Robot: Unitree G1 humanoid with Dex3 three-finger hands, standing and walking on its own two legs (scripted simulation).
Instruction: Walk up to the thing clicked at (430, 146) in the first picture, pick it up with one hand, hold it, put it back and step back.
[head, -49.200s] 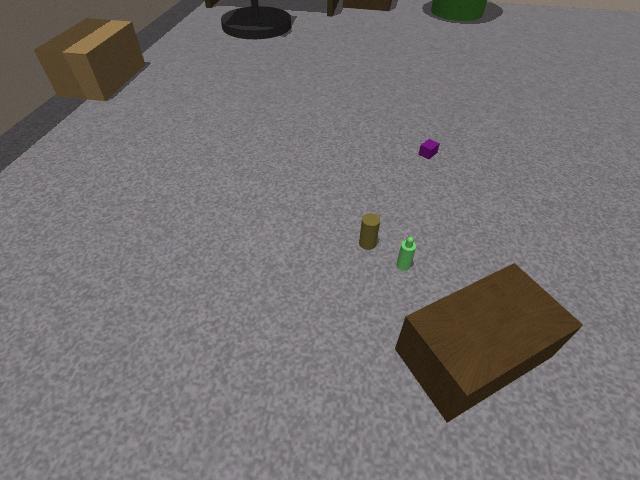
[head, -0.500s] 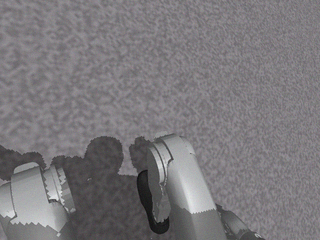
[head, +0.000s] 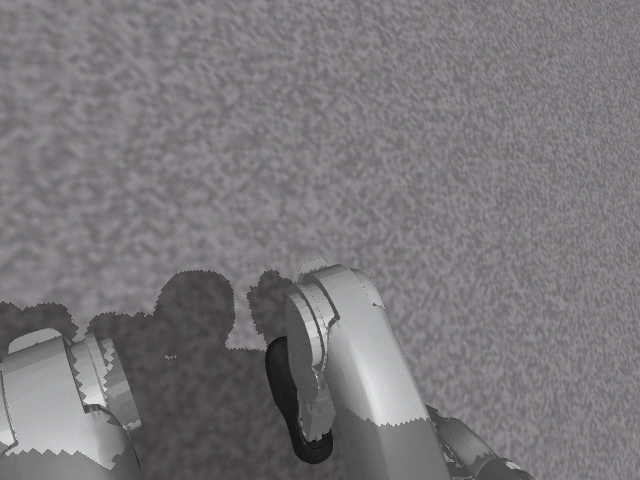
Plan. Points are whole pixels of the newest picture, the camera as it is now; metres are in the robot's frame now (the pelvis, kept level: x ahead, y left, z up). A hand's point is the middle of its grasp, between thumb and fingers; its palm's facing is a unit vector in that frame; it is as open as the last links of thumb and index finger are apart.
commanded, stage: open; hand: left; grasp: from above
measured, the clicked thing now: out of the picture +0.42 +0.37 -0.26
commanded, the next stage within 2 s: withdraw in 0.72 s
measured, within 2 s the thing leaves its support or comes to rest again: neither
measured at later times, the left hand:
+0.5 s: hand out of the picture +0.41 +0.36 -0.23, palm faces -0.46 -0.16 -0.87, open 12.8 cm
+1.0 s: hand out of the picture +0.42 +0.36 -0.22, palm faces -0.39 -0.16 -0.91, open 13.9 cm
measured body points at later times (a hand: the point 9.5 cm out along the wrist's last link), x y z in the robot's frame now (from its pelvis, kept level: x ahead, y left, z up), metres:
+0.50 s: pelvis +0.00 +0.00 +0.00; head +0.26 +0.14 +0.34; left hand +0.43 +0.37 -0.18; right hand +0.10 -0.26 -0.06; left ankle +0.06 +0.13 -0.26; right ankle +0.11 -0.14 -0.26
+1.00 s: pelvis +0.00 +0.00 +0.00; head +0.25 +0.14 +0.34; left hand +0.44 +0.37 -0.17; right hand +0.09 -0.26 -0.06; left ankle +0.06 +0.13 -0.26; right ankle +0.11 -0.14 -0.26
